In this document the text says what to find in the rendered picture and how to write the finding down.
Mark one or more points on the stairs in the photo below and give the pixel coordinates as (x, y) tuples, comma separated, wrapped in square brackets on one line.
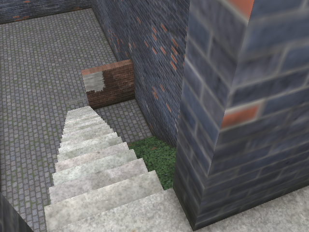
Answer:
[(95, 172)]

